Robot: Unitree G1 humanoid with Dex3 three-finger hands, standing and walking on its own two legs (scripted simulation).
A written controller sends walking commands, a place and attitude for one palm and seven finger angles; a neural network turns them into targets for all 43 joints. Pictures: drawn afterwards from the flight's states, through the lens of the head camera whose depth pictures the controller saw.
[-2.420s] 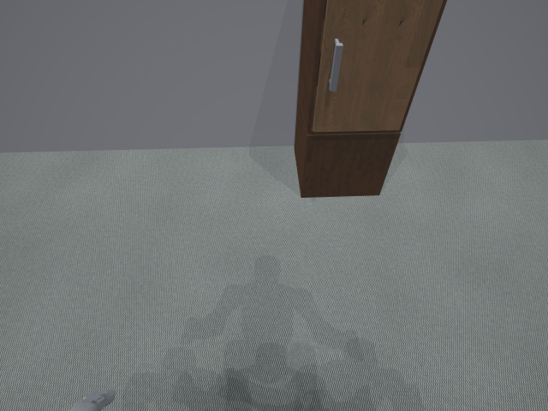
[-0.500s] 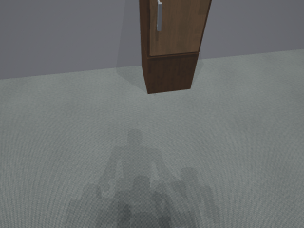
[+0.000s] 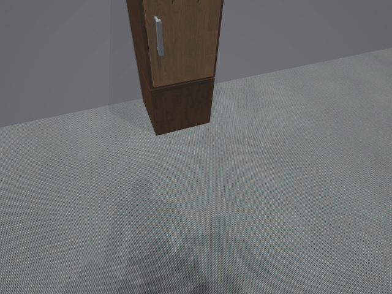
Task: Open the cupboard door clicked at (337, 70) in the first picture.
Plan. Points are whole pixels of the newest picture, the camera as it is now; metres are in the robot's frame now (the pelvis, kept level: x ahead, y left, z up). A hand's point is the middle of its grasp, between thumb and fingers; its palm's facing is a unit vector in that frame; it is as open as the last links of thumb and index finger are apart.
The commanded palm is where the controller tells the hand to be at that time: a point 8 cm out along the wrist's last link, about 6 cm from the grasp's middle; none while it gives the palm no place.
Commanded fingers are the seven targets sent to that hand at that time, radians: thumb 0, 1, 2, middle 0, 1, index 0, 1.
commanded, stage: walk to a spot facing it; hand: left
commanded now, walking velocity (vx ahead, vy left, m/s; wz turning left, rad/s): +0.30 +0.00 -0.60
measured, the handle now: (158, 36) +1.15 +0.33 -0.05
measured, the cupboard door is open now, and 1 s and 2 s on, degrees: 0 0 0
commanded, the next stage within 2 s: none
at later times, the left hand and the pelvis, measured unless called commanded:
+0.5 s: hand (155, 219) +0.33 +0.16 -0.20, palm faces -0.34 -0.93 -0.11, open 7.4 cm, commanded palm none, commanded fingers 0.00 0.90 0.90 -0.20 -0.30 -0.20 -0.30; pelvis +0.18 +0.02 -0.02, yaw -19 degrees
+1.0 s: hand (177, 163) +0.53 +0.13 -0.18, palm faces -0.45 -0.86 -0.24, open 7.3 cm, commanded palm none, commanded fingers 0.00 0.90 0.90 -0.20 -0.30 -0.20 -0.30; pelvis +0.43 -0.04 -0.02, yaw -36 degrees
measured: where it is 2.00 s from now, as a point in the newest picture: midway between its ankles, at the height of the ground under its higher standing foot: (231, 221)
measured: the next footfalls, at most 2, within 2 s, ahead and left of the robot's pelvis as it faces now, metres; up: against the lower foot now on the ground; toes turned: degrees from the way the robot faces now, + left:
left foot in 0.04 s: +0.04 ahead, +0.12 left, +0.00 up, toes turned -1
right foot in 0.56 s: +0.30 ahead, -0.07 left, +0.00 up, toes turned -30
